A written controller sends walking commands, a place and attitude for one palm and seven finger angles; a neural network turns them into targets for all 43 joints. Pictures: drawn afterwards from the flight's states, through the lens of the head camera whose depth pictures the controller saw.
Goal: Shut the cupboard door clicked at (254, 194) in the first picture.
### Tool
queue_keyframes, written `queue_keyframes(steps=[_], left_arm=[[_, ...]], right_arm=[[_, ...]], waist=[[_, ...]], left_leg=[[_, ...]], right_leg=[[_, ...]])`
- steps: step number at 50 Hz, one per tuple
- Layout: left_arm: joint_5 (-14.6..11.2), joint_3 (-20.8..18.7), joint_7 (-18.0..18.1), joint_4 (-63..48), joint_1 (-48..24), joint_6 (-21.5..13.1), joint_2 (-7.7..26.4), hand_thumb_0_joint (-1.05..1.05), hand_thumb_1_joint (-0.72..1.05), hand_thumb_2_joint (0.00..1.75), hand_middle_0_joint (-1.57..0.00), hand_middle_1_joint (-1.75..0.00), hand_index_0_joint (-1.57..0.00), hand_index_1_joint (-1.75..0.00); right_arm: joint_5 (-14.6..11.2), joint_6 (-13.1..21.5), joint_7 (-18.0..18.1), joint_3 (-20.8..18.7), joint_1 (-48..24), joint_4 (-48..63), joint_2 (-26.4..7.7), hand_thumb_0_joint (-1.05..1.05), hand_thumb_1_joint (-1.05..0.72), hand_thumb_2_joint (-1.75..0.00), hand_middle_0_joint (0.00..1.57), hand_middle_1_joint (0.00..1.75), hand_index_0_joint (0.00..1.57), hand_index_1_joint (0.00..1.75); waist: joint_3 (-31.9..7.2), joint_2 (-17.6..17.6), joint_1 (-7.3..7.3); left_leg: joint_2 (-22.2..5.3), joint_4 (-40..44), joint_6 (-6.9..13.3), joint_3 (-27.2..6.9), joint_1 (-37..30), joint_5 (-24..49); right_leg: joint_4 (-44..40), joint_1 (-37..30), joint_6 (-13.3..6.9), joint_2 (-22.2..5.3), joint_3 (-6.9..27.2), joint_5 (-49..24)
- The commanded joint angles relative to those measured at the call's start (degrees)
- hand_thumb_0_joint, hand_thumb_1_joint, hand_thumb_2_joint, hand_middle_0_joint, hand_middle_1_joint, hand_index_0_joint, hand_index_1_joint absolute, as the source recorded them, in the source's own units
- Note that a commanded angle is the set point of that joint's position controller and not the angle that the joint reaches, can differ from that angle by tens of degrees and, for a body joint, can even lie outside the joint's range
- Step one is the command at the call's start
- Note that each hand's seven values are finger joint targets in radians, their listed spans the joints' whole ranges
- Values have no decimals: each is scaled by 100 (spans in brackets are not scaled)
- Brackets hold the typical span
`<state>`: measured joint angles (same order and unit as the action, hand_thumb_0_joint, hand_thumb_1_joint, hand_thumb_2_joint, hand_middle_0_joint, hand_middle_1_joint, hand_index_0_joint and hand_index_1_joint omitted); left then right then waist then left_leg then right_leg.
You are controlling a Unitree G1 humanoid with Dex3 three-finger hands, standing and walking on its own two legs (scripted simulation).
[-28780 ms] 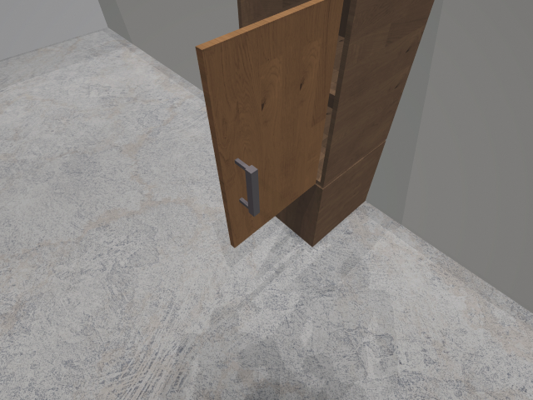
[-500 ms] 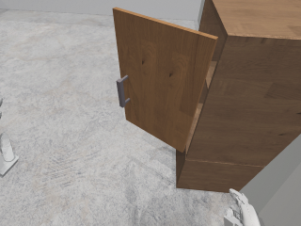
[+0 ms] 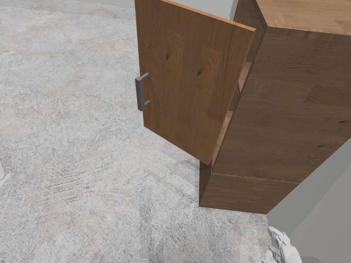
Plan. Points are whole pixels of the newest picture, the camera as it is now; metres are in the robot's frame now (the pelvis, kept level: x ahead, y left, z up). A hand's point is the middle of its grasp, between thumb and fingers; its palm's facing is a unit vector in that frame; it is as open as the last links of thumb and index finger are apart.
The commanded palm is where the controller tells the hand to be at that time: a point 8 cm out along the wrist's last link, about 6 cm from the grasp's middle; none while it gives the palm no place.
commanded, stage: step back with the hand held close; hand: left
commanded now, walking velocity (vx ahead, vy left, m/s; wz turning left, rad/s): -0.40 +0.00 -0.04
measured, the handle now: (143, 92) +0.73 +0.15 -0.07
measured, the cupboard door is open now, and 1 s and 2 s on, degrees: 60 60 60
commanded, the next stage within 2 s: stop stepping back and stand still in 0.86 s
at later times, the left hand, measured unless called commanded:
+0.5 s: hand out of the picture +0.13 +0.30 +0.19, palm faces +0.51 -0.76 -0.40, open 7.4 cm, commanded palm +0.08 +0.31 +0.20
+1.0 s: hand out of the picture +0.05 +0.28 +0.18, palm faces +0.38 -0.85 -0.38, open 7.4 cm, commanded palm -0.03 +0.31 +0.20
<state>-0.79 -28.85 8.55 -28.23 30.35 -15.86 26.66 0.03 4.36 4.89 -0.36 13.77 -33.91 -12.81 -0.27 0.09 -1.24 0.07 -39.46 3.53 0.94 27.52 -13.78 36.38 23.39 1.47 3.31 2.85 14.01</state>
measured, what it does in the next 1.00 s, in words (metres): walks backwards: right foot, then left foot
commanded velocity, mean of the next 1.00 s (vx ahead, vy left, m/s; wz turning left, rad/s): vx -0.36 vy -0.01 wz -0.01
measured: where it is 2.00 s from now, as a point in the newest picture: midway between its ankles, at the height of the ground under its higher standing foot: outside the picture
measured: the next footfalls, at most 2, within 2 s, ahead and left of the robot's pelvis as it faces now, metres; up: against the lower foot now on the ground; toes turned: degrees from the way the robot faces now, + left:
right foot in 0.56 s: -0.18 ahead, -0.14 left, +0.00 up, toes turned +0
left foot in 0.88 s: +0.00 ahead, +0.09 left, +0.00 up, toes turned -3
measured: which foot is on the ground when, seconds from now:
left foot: down 0.00-0.74, up 0.76-0.86, down 0.88-1.00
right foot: down 0.00-0.28, up 0.30-0.54, down 0.56-0.90, up 0.92-1.00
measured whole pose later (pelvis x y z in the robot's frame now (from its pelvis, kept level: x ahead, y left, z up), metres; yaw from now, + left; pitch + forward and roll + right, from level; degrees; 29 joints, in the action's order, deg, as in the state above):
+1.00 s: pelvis -0.19 +0.02 +0.01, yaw -5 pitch +1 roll -4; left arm -4.0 -26.1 8.1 -25.4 25.3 -12.8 25.2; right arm 0.4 5.3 4.8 -0.8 12.1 -38.5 -12.7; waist 0.1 1.0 -0.9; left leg -2.0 -26.8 2.7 0.4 27.2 -1.0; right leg 41.6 17.2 0.6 4.7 3.3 27.6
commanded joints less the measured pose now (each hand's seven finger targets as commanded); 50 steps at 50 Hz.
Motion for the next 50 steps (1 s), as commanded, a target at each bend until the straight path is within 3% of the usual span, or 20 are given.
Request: queue_keyframes(steps=[1,6,8,12,15,16,18,22,26,29,31,33,36,38,41,43,44,45,47,50], left_arm=[[-75,-557,52,-1165,-147,-345,773,0,90,90,-20,-30,-20,-30],[-113,-558,139,-1441,-247,-323,1070,0,90,90,-20,-30,-20,-30],[-135,-478,197,-1386,-117,-294,1044,0,90,90,-20,-30,-20,-30],[-141,-521,249,-1218,-23,-321,1006,0,90,90,-20,-30,-20,-30],[-72,-601,168,-1175,-187,-382,802,0,90,90,-20,-30,-20,-30],[-65,-629,120,-1305,-370,-371,935,0,90,90,-20,-30,-20,-30],[-83,-555,54,-1217,-285,-329,833,0,90,90,-20,-30,-20,-30],[-345,-116,40,-1245,-122,-258,575,0,90,90,-20,-30,-20,-30],[-222,-28,65,-1521,-846,-402,776,0,90,90,-20,-30,-20,-30],[-212,-301,78,-1729,-1264,-460,1048,0,90,90,-20,-30,-20,-30],[-321,-442,-19,-1827,-784,-359,1164,0,90,90,-20,-30,-20,-30],[-487,-749,-107,-1736,51,-259,1253,0,90,90,-20,-30,-20,-30],[-569,-1098,-116,-1356,656,-225,1588,0,90,90,-20,-30,-20,-30],[-385,-768,-52,-1070,494,-103,1339,0,90,90,-20,-30,-20,-30],[-184,-267,28,-796,-766,-13,1099,0,90,90,-20,-30,-20,-30],[-172,-52,20,-554,-1174,-19,988,0,90,90,-20,-30,-20,-30],[-264,-6,-1,-635,-1234,-105,959,0,90,90,-20,-30,-20,-30],[-301,-47,-22,-560,-977,-201,961,0,90,90,-20,-30,-20,-30],[-304,-153,-44,-1308,-615,-291,887,0,90,90,-20,-30,-20,-30],[-383,-310,-46,-2189,147,-202,916,0,90,90,-20,-30,-20,-30]], right_arm=[[23,350,31,-357,-617,817,-872,0,-90,-90,20,30,20,30],[-7,260,-14,-372,-576,770,-708,0,-90,-90,20,30,20,30],[24,175,-34,-310,-632,753,-585,0,-90,-90,20,30,20,30],[-14,92,47,-308,-685,789,-676,0,-90,-90,20,30,20,30],[-9,262,138,-352,-849,866,-894,0,-90,-90,20,30,20,30],[19,312,143,-360,-931,875,-848,0,-90,-90,20,30,20,30],[28,404,70,-418,-947,807,-823,0,-90,-90,20,30,20,30],[89,526,-50,-320,-778,499,-593,0,-90,-90,20,30,20,30],[196,494,-76,-286,-531,93,-611,0,-90,-90,20,30,20,30],[138,579,-5,-372,-739,232,-632,0,-90,-90,20,30,20,30],[-14,558,-46,-437,-813,438,-563,0,-90,-90,20,30,20,30],[-20,403,-85,-333,-1086,762,-516,0,-90,-90,20,30,20,30],[10,194,-10,-268,-1117,840,-462,0,-90,-90,20,30,20,30],[123,127,17,-191,-937,659,-390,0,-90,-90,20,30,20,30],[115,75,104,-17,-882,549,-389,0,-90,-90,20,30,20,30],[4,161,207,-129,-806,502,-697,0,-90,-90,20,30,20,30],[-107,258,192,-226,-808,534,-785,0,-90,-90,20,30,20,30],[-153,365,140,-318,-696,558,-842,0,-90,-90,20,30,20,30],[56,535,35,-309,-885,602,-847,0,-90,-90,20,30,20,30],[53,597,-114,-347,-717,728,-715,0,-90,-90,20,30,20,30]], waist=[[-823,-608,72],[-916,223,-10],[-771,379,-17],[-643,-95,-58],[-657,-1646,63],[-706,-1670,87],[-732,-1284,146],[-871,-1141,127],[-1377,-966,64],[-2193,-977,168],[-2481,-368,83],[-2007,-780,118],[-854,116,63],[25,786,24],[701,528,-102],[545,-316,-17],[51,-631,91],[-428,-584,134],[-1302,-1953,222],[-1715,-1590,215]], left_leg=[[-816,1655,236,-939,1670,-1494],[-197,517,-150,-436,490,-1422],[-110,325,-240,-419,-110,-937],[-471,1282,-63,-790,-156,-1159],[-1789,3367,485,-2138,2053,-3416],[-1966,3457,539,-2292,1999,-3164],[-1948,3147,487,-1792,1597,-2822],[-1679,2860,15,-1214,-528,-1215],[-1326,1654,-467,-523,-2229,1758],[-1224,1388,-454,-64,-3173,3102],[-1024,1281,-396,61,-3741,2999],[-970,1681,-368,14,-2828,1239],[-338,170,-791,271,-2187,-532],[-53,-1277,-752,-11,-1463,-578],[-241,-103,-615,-318,-471,-317],[-630,1696,-406,-699,-959,2297],[-1092,2197,-173,-1087,-1049,2385],[-1328,2373,14,-1284,-1443,2019],[-1812,3285,168,-2195,-655,-531],[-1292,3227,-71,-1266,-750,-1549]], right_leg=[[314,-2363,-217,-361,680,-1872],[-1158,-917,-602,-1271,1725,-707],[-1541,-205,-722,-1450,1651,-252],[-1259,-134,-358,-698,661,446],[1092,-2289,12,368,-196,124],[1513,-2303,6,380,-146,271],[1780,-2035,-48,369,-144,865],[-250,-967,-234,11,-325,1536],[-1948,-436,-496,-554,338,119],[-1461,-466,-241,-326,-61,-681],[-1240,-183,-79,-116,-377,-796],[-1279,-243,-207,-107,-400,234],[-2459,1387,-881,-1225,600,2269],[-2735,1966,-1269,-2093,1319,1250],[-1713,786,-729,-1531,439,-1598],[-846,246,-111,-386,-217,-1234],[-433,-393,-52,42,-231,-367],[-219,-468,-84,166,-108,597],[1182,-1227,-119,261,25,1645],[693,-1549,-238,379,-476,1641]])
